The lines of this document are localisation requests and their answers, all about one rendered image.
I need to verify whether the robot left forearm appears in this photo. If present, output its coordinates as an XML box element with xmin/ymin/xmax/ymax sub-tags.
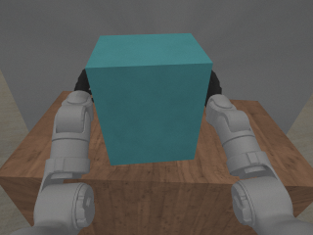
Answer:
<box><xmin>33</xmin><ymin>90</ymin><xmax>94</xmax><ymax>223</ymax></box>

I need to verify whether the right robot upper arm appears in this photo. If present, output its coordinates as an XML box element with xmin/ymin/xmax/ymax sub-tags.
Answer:
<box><xmin>231</xmin><ymin>175</ymin><xmax>313</xmax><ymax>235</ymax></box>

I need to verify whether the pedestal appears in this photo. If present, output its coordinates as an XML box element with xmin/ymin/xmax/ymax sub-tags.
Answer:
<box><xmin>0</xmin><ymin>91</ymin><xmax>313</xmax><ymax>235</ymax></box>

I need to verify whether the robot right forearm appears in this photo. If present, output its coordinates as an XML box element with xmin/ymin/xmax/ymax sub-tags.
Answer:
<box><xmin>205</xmin><ymin>94</ymin><xmax>293</xmax><ymax>213</ymax></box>

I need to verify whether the left robot hand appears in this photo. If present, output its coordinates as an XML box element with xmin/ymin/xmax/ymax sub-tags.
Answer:
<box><xmin>74</xmin><ymin>69</ymin><xmax>94</xmax><ymax>103</ymax></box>

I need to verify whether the carton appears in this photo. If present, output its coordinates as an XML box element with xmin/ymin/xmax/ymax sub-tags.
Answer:
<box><xmin>85</xmin><ymin>33</ymin><xmax>213</xmax><ymax>165</ymax></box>

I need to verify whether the right robot hand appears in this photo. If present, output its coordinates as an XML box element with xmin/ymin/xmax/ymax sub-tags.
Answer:
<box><xmin>204</xmin><ymin>70</ymin><xmax>222</xmax><ymax>107</ymax></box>

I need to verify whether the left robot upper arm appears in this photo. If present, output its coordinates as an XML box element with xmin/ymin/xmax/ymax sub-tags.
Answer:
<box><xmin>10</xmin><ymin>182</ymin><xmax>95</xmax><ymax>235</ymax></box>

